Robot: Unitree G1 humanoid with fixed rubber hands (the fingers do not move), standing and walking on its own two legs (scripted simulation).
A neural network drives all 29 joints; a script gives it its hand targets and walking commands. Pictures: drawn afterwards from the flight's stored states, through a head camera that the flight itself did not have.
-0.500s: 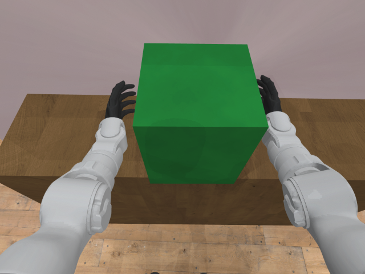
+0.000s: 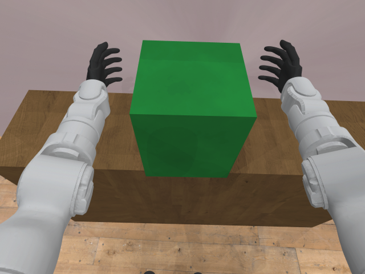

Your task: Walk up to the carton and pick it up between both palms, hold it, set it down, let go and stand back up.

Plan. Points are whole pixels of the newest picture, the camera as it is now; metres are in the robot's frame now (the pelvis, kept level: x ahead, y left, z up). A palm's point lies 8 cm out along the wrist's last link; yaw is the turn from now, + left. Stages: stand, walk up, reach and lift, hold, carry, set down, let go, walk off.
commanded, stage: set down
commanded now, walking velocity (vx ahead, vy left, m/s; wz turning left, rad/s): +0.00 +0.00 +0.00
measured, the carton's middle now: (188, 115) +0.48 +0.01 +0.03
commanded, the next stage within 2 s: none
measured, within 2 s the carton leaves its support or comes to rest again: neither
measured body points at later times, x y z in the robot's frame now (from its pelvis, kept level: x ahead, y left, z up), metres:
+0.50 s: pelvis +0.01 +0.00 +0.02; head +0.06 +0.01 +0.46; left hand +0.48 +0.22 +0.21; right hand +0.50 -0.21 +0.22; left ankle +0.03 +0.14 -0.73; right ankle +0.03 -0.08 -0.73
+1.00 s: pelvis +0.02 +0.01 +0.02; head +0.06 +0.01 +0.47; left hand +0.45 +0.21 +0.15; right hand +0.46 -0.22 +0.15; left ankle +0.03 +0.14 -0.73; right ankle +0.03 -0.08 -0.73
